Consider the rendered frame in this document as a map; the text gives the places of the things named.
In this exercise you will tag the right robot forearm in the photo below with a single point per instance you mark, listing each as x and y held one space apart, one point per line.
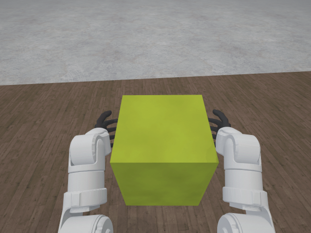
243 178

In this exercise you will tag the robot right upper arm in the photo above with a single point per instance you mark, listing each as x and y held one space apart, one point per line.
242 223

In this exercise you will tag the carton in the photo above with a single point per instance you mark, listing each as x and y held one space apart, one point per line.
163 152

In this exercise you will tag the left robot forearm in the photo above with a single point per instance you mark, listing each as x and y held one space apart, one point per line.
86 189

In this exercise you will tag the left robot hand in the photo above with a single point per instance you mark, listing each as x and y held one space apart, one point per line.
103 124

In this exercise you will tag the robot left upper arm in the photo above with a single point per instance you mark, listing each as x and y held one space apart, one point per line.
87 224

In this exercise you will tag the right robot hand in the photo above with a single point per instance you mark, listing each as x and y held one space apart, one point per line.
221 124

